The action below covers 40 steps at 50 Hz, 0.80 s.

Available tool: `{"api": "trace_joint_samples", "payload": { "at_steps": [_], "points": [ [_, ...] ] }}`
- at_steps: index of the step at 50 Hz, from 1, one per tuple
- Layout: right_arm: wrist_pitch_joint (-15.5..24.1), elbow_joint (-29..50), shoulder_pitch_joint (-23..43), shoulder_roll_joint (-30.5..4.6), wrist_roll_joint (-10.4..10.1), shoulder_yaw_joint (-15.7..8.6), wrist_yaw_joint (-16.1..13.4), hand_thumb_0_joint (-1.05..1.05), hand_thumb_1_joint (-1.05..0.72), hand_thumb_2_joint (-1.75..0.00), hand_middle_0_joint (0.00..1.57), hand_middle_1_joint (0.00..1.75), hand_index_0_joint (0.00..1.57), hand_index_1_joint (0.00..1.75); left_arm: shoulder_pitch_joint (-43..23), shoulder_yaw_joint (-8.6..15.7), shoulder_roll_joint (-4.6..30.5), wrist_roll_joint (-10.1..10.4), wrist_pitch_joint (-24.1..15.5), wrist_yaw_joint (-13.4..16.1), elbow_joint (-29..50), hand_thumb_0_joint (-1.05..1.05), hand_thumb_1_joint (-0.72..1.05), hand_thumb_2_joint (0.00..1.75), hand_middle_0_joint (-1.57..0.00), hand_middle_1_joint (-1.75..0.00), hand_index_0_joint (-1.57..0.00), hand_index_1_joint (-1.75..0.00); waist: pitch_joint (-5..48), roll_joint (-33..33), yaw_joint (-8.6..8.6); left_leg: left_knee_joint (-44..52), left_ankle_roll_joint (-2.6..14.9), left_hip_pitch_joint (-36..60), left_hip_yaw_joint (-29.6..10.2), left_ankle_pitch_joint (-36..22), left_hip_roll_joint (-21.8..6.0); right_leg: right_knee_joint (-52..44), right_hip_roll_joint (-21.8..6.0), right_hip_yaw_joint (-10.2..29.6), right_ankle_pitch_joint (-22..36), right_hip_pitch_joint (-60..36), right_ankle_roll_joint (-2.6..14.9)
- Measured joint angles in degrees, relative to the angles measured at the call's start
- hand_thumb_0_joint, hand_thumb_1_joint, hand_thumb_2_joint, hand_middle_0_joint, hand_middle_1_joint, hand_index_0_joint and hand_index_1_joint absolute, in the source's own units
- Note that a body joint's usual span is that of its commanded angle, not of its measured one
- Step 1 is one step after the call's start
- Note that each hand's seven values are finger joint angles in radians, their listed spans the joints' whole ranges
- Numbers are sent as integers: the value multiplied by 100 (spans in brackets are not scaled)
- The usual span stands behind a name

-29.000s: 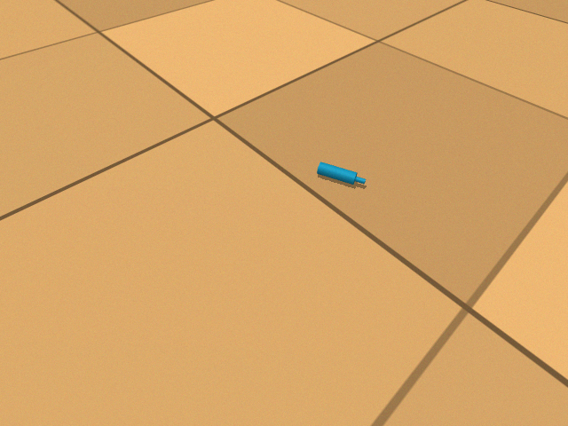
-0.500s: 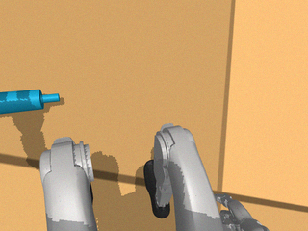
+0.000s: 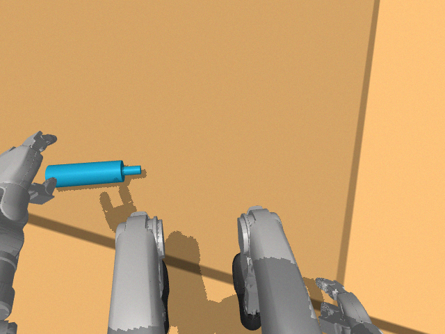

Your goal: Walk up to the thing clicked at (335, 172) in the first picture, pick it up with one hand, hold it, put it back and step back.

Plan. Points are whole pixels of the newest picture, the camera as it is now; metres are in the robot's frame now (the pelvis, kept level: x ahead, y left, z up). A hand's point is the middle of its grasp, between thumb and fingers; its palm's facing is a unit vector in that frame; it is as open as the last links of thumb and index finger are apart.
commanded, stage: home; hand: left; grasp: from above
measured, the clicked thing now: (96, 173) +0.46 +0.31 -0.41
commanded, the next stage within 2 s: none
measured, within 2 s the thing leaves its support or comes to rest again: neither
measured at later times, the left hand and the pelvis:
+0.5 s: hand out of the picture +0.24 +0.24 +0.10, palm faces +0.06 -0.93 -0.37, open 7.4 cm; pelvis +0.03 +0.00 +0.18, yaw +6 degrees
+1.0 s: hand out of the picture +0.21 +0.19 +0.23, palm faces +0.18 -0.96 -0.21, open 7.4 cm; pelvis +0.08 +0.00 +0.28, yaw +7 degrees
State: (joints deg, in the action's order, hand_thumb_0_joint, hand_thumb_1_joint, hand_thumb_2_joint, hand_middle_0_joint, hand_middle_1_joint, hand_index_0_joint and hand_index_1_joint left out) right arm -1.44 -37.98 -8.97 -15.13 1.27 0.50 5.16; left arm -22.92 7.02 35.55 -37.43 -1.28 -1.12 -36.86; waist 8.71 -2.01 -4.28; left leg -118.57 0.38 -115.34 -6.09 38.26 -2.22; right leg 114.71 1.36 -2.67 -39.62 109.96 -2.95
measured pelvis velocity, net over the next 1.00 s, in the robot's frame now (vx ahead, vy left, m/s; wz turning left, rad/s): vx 0.08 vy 0.00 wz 0.13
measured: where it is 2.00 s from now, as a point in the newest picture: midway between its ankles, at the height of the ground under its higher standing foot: (204, 308)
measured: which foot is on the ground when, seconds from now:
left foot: down 0.00-1.00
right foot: down 0.00-1.00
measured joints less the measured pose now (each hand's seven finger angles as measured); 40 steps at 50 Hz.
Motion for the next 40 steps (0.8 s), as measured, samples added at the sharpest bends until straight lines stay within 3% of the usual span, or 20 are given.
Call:
{"api": "trace_joint_samples", "payload": {
  "at_steps": [5, 10, 18, 21, 31, 36, 40],
  "points": [
    [89, 207, 191, -105, -126, -154, -212, 1, -90, -90, 20, 30, 20, 30, 806, -29, -361, 803, 122, -76, 913, 0, 69, 91, -22, -38, -21, -39, 108, 109, 125, 643, -48, 748, 13, -107, 21, -618, -48, -28, 95, -737, 67],
    [225, 464, 454, -108, -222, -220, -357, 1, -91, -90, 20, 30, 20, 30, 1509, -91, -714, 1448, 581, 61, 1556, 0, 82, 90, -22, -33, -21, -33, 120, 107, 175, 1306, -65, 1554, 31, -237, 33, -1280, -80, -46, 226, -1542, 94],
    [502, 729, 500, 114, -325, -3, -602, 1, -91, -90, 20, 30, 20, 30, 2669, -281, -1267, 2655, 1470, 198, 2466, 1, 88, 90, -21, -31, -21, -31, 128, 72, 187, 2517, -85, 3020, 84, -433, 38, -2487, -118, -54, 435, -2994, 123],
    [609, 763, 359, 212, -344, 96, -724, 1, -91, -90, 20, 30, 20, 30, 3031, -325, -1448, 3005, 1729, 287, 2736, 1, 89, 90, -21, -31, -21, -30, 151, 48, 178, 2965, -95, 3586, 96, -484, 42, -2940, -132, -63, 491, -3560, 135],
    [893, 728, -389, 387, -344, 321, -1216, 1, -90, -90, 20, 30, 20, 30, 4105, -297, -1989, 3904, 2475, 494, 3583, 1, 90, 90, -21, -30, -20, -30, 154, -62, 71, 4561, -115, 5548, 154, -729, 4, -4593, -118, -69, 794, -5519, 168],
    [1023, 793, -769, 345, -328, 278, -1428, 1, -90, -90, 20, 30, 20, 30, 4681, -334, -2180, 4154, 2717, 485, 4103, 1, 91, 90, -20, -30, -20, -30, 161, -123, 31, 5306, -113, 6424, 206, -890, -19, -5368, -103, -44, 988, -6388, 179],
    [1131, 848, -951, 286, -295, 199, -1532, 1, -90, -90, 20, 30, 20, 30, 5078, -411, -2268, 4178, 2800, 441, 4476, 1, 91, 90, -20, -30, -20, -30, 203, -157, 50, 5732, -114, 6935, 247, -988, -23, -5797, -104, -18, 1099, -6887, 183]
  ]
}}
